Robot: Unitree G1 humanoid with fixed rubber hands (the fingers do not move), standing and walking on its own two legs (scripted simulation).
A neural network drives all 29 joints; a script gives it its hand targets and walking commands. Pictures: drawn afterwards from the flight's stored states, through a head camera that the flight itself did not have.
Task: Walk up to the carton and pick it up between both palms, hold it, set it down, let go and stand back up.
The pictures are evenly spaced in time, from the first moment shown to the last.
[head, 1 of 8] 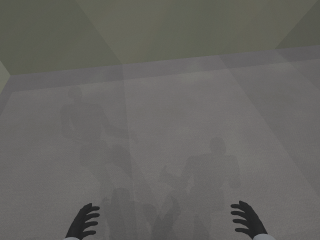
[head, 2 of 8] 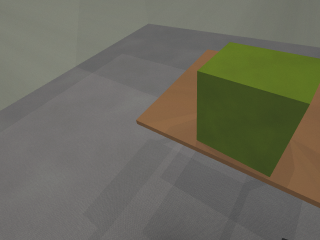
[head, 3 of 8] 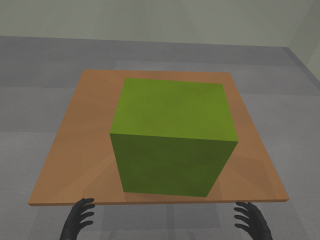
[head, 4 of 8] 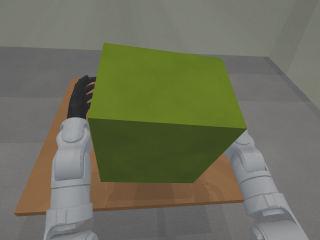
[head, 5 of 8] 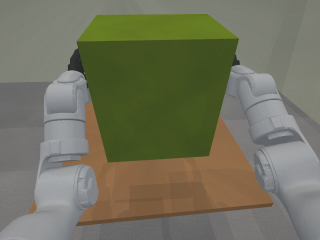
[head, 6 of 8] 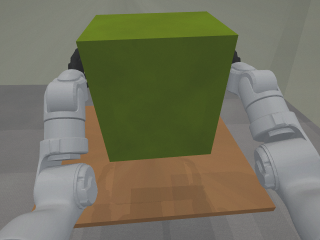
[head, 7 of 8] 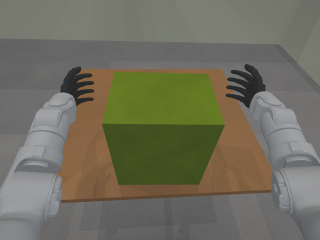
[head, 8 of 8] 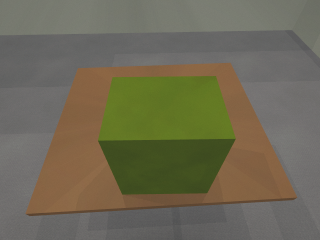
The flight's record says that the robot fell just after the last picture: no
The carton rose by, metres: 0.27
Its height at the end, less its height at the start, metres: +0.00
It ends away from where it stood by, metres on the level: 0.02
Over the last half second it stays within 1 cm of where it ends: yes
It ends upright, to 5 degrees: yes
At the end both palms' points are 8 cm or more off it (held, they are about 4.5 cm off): yes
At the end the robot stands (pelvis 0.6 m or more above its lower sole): yes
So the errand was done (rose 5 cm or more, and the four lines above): yes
